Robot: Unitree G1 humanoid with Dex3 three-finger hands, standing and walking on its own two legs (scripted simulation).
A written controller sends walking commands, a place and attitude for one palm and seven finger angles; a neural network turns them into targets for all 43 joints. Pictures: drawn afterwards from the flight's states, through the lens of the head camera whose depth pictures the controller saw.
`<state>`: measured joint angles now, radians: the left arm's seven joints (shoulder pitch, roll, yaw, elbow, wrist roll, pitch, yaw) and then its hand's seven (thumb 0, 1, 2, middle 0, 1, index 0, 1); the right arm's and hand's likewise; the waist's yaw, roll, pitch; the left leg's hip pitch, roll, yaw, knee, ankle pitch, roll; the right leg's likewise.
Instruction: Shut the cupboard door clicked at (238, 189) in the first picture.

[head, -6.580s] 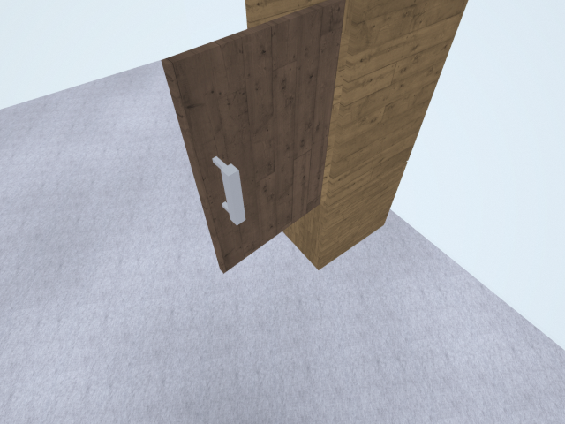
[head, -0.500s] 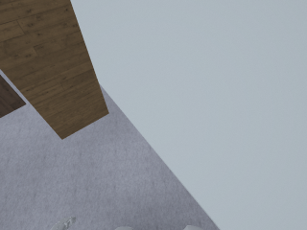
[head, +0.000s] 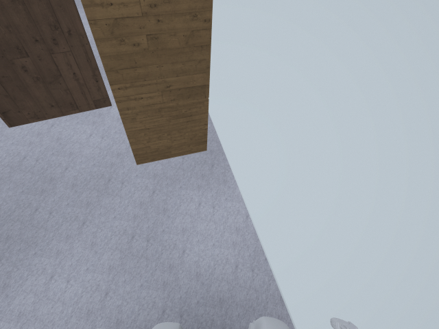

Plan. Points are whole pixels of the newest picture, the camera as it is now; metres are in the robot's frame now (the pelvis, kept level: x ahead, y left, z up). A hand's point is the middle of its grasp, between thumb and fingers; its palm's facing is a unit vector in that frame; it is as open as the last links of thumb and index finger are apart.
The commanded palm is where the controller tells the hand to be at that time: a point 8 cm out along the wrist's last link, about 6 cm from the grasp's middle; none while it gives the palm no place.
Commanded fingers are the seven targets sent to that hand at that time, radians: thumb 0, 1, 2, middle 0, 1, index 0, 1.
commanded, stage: turn to face it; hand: left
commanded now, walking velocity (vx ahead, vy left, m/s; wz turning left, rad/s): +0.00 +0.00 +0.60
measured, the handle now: out of the picture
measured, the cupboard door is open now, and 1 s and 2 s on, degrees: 95 95 95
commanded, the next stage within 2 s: take the last steps up to it in 0.60 s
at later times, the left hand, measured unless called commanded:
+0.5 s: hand out of the picture +0.04 +0.15 -0.15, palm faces +0.27 -0.93 -0.24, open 7.4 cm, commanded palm none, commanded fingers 0.00 0.90 0.90 -0.20 -0.30 -0.20 -0.30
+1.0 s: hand out of the picture +0.00 +0.15 -0.15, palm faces +0.48 -0.84 -0.26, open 7.4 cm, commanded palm none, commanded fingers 0.00 0.90 0.90 -0.20 -0.30 -0.20 -0.30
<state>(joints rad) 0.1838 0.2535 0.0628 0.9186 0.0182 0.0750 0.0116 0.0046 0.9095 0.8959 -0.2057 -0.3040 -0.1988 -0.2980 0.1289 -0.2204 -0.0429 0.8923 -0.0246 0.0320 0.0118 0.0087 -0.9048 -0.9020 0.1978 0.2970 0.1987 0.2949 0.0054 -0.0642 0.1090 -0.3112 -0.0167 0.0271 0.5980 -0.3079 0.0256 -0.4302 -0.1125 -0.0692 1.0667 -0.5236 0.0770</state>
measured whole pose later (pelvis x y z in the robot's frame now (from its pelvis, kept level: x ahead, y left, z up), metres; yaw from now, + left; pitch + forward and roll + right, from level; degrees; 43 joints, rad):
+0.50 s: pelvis +0.02 -0.05 +0.01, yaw +16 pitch +0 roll +2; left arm 0.22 0.18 0.03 0.89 0.03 0.01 0.02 0.00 0.91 0.90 -0.21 -0.30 -0.20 -0.30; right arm 0.13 -0.25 -0.06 0.94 -0.01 0.08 0.03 0.01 -0.91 -0.90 0.20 0.30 0.20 0.29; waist 0.00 -0.02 0.11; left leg -0.40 0.00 0.06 0.87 -0.46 -0.06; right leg -0.18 -0.12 -0.16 0.51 -0.32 0.01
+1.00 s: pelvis +0.05 -0.04 +0.00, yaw +26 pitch -1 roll +0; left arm 0.27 0.19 0.05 0.96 0.03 -0.02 -0.01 0.00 0.91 0.90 -0.20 -0.30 -0.20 -0.30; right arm 0.22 -0.23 -0.05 1.00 -0.03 0.07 0.03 0.01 -0.90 -0.90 0.20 0.30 0.20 0.30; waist 0.03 0.04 0.04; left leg -0.44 -0.01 -0.02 1.00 -0.42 0.00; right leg -0.19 -0.08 -0.11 0.56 -0.35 0.01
